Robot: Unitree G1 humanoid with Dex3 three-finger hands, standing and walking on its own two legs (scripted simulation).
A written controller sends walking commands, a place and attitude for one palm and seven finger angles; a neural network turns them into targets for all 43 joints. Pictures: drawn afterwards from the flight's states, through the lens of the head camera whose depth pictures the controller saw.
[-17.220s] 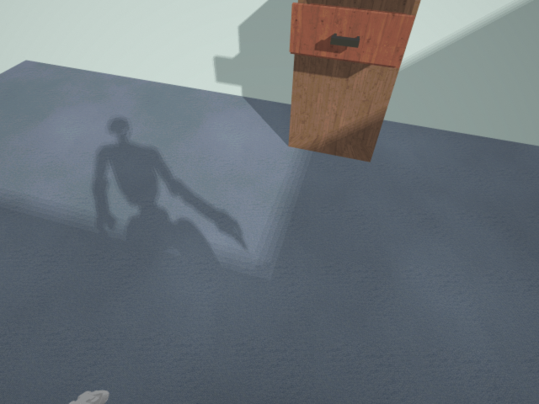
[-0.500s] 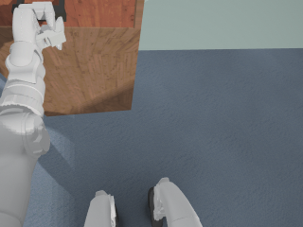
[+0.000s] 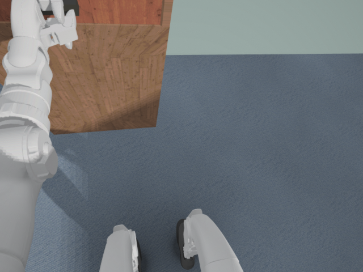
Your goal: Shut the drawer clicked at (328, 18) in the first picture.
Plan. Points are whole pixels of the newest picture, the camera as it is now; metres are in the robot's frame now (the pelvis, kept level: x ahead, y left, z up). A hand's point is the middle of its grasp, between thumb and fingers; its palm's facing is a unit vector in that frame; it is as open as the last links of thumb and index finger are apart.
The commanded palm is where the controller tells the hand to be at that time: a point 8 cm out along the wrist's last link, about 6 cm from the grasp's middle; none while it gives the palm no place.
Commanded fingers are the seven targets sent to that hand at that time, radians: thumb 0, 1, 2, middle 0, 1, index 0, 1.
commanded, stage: pull the fist back off the drawer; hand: left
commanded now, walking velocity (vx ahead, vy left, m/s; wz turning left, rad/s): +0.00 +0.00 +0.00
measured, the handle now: out of the picture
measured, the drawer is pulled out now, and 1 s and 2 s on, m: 0.00 0.00 0.00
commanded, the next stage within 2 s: draw the hand back to the body in 0.50 s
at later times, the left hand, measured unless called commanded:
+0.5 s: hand (78, 29) +0.58 +0.12 +0.09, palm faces -0.02 -1.00 -0.03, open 3.2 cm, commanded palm +0.56 +0.16 +0.09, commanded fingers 0.00 0.90 0.90 -1.40 -1.60 -1.40 -1.60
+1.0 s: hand (38, 58) +0.47 +0.15 +0.14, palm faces -0.01 -1.00 -0.04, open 3.3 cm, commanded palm +0.43 +0.20 +0.16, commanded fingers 0.00 0.90 0.90 -1.40 -1.60 -1.40 -1.60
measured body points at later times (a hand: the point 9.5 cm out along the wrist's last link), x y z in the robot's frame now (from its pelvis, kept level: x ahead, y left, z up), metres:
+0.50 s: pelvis +0.03 -0.01 +0.02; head +0.19 +0.01 +0.44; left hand +0.57 +0.17 +0.09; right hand +0.00 -0.26 -0.09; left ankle +0.03 +0.09 -0.64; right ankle +0.07 -0.14 -0.64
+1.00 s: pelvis +0.07 -0.01 +0.07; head +0.14 -0.01 +0.51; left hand +0.46 +0.21 +0.15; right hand +0.16 -0.27 -0.05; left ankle +0.03 +0.09 -0.64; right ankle +0.07 -0.14 -0.64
